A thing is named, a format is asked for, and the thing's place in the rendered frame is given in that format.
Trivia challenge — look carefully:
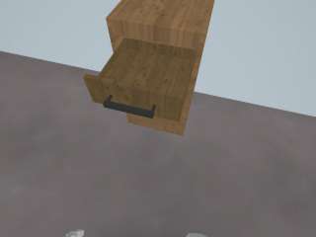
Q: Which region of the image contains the drawer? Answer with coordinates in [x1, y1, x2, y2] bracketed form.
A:
[83, 38, 198, 122]

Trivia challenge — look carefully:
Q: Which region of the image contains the cabinet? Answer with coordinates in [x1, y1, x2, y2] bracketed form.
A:
[106, 0, 215, 136]

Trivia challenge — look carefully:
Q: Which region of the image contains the handle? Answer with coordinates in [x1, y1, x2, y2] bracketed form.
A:
[103, 95, 156, 119]

